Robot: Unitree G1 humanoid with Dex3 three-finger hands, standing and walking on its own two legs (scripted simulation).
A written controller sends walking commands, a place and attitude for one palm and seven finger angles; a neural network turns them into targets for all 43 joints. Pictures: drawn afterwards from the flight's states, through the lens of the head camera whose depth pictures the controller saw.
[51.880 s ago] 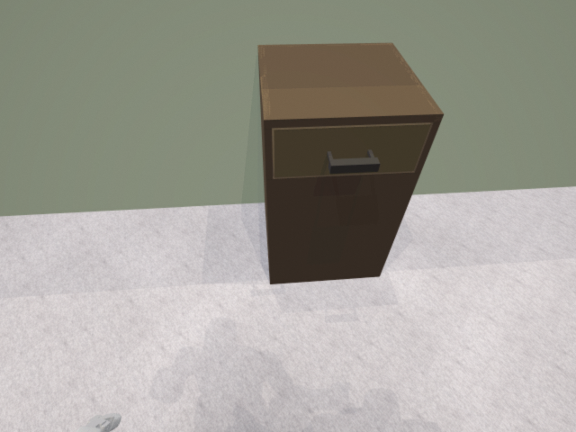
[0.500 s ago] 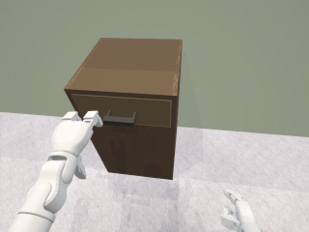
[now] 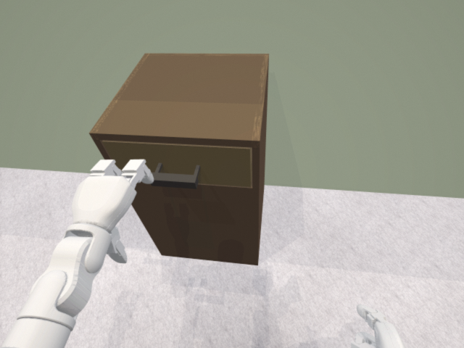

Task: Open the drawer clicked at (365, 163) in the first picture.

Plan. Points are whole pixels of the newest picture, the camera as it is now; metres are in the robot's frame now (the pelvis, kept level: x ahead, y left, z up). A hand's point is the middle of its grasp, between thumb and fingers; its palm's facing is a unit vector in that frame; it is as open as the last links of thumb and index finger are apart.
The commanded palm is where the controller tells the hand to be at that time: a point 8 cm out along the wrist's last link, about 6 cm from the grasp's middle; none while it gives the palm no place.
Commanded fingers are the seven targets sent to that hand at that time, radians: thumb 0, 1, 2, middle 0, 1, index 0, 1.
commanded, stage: move the hooked fingers above the handle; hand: left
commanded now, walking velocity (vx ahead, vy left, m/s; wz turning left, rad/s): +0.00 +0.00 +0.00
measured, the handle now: (176, 174) +0.55 +0.24 -0.11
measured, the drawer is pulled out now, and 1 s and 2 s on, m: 0.00 0.00 0.00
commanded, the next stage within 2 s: none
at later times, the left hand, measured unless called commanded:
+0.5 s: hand (139, 195) +0.37 +0.24 +0.04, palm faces -0.01 -0.04 -1.00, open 13.8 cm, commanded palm +0.35 +0.24 +0.09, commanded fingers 0.00 -0.50 0.30 -0.30 -1.20 -0.30 -1.20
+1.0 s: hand (151, 188) +0.42 +0.24 -0.01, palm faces -0.09 -0.01 -1.00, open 13.8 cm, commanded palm +0.41 +0.24 +0.05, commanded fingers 0.00 -0.50 0.30 -0.30 -1.20 -0.30 -1.20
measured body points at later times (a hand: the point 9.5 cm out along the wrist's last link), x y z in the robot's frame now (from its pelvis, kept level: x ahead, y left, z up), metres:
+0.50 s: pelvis -0.01 +0.00 -0.01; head +0.03 -0.02 +0.44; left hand +0.36 +0.24 +0.10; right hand +0.13 -0.25 -0.14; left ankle -0.02 +0.12 -0.74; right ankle +0.01 -0.11 -0.74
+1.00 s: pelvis -0.01 +0.01 -0.02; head +0.07 +0.00 +0.42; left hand +0.42 +0.24 +0.05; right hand +0.05 -0.26 -0.16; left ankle -0.02 +0.12 -0.74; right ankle +0.01 -0.11 -0.74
